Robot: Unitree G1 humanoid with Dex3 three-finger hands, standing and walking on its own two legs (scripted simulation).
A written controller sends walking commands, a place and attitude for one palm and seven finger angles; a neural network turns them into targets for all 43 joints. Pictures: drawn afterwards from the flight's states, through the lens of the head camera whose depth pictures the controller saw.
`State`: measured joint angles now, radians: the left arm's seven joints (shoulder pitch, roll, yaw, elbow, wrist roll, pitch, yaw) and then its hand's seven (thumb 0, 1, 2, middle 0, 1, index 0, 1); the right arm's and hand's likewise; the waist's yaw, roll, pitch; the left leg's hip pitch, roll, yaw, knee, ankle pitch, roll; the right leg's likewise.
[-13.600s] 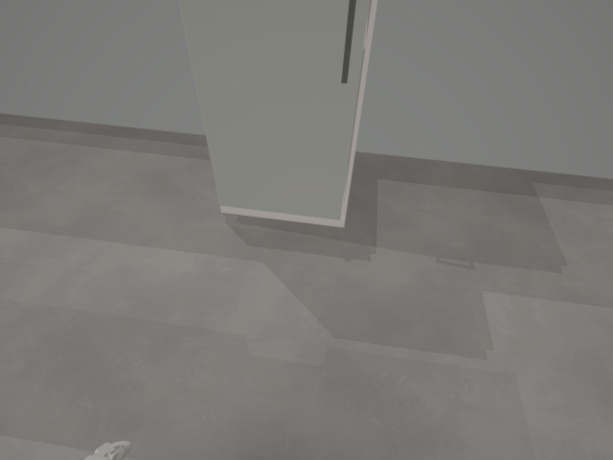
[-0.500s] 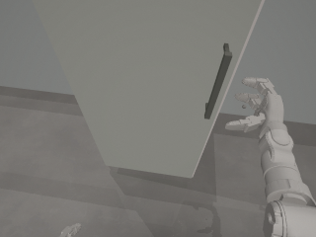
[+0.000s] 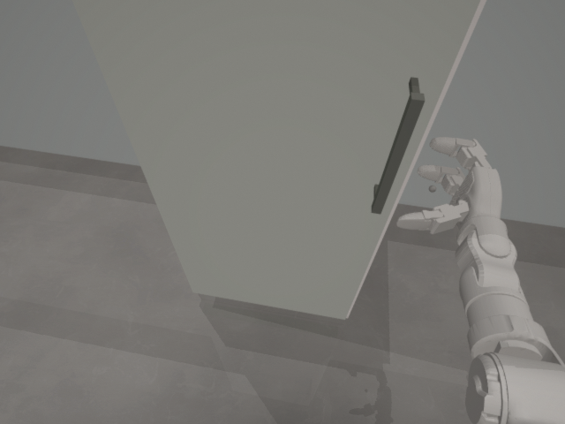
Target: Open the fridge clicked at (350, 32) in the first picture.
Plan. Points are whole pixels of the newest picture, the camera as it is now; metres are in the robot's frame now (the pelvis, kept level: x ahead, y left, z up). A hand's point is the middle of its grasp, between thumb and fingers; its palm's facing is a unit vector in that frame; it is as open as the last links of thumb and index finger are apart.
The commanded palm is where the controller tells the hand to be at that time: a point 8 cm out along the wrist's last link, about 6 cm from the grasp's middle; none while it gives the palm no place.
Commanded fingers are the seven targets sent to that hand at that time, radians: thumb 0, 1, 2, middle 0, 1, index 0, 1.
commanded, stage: feel for the door with the fingertips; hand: right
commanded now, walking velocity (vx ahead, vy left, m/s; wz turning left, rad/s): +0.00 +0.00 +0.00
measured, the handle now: (393, 154) +0.52 -0.11 +0.11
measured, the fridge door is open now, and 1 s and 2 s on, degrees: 0 0 0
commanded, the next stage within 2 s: slide the fingers in behind the handle in 0.90 s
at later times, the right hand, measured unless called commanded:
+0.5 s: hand (409, 181) +0.45 -0.13 +0.11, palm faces +0.09 +1.00 -0.01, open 14.0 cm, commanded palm +0.42 -0.18 +0.11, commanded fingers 0.00 0.50 -0.30 0.30 1.20 0.30 1.20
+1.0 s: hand (410, 174) +0.47 -0.13 +0.11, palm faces +0.08 +1.00 -0.01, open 14.0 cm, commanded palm +0.44 -0.18 +0.11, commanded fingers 0.00 0.50 -0.30 0.30 1.20 0.30 1.20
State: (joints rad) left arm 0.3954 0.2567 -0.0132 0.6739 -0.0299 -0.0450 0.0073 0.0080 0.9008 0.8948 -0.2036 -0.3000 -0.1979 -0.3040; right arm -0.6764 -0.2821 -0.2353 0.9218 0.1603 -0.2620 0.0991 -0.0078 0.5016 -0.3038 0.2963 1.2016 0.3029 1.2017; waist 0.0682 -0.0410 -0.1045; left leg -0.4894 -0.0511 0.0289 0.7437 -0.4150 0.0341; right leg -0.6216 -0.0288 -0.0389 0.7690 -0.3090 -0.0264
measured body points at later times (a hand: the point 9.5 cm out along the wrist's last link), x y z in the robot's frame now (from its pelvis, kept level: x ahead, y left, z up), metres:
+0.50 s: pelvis +0.00 +0.01 +0.00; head +0.04 +0.01 +0.45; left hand +0.08 +0.26 -0.12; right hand +0.44 -0.18 +0.12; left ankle -0.03 +0.10 -0.71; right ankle +0.04 -0.10 -0.71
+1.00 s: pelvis +0.01 +0.01 +0.00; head +0.06 +0.01 +0.45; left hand +0.05 +0.27 -0.12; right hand +0.46 -0.18 +0.11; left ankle -0.03 +0.10 -0.71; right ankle +0.04 -0.10 -0.71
